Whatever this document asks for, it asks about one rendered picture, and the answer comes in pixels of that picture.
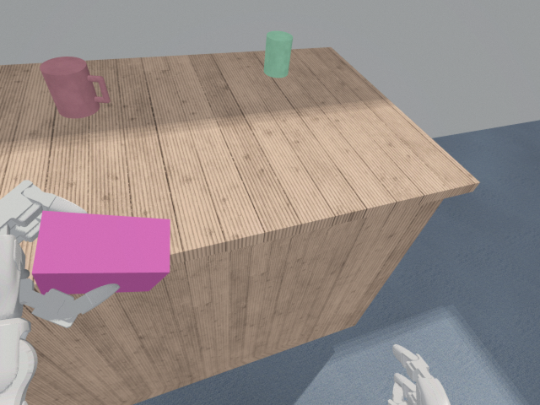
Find robot left hand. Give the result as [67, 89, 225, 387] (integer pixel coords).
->
[0, 180, 120, 328]

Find robot right hand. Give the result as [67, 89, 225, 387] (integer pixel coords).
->
[388, 344, 451, 405]

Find sponge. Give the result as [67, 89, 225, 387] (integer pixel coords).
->
[32, 211, 170, 295]

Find table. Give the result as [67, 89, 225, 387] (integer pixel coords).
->
[0, 47, 480, 405]

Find robot left forearm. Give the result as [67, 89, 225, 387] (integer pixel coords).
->
[0, 318, 38, 405]

